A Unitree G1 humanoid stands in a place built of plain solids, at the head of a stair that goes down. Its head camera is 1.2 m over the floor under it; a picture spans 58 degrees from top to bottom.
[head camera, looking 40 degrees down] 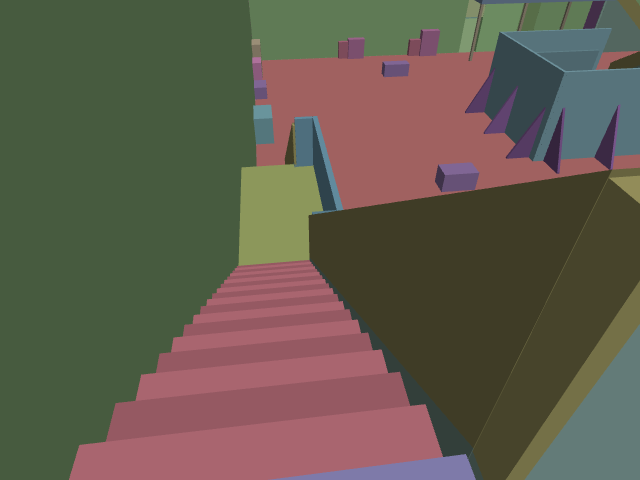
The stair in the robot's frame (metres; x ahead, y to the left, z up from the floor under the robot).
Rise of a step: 0.19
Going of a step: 0.25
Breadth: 1.15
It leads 7 degrees to the left of straight ahead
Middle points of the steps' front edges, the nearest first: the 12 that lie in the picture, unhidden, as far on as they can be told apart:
0.71 0.20 -0.19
0.96 0.23 -0.38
1.21 0.27 -0.57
1.47 0.30 -0.77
1.72 0.33 -0.96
1.97 0.36 -1.15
2.22 0.39 -1.34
2.47 0.42 -1.53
2.72 0.45 -1.72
2.97 0.48 -1.92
3.23 0.51 -2.11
3.48 0.54 -2.30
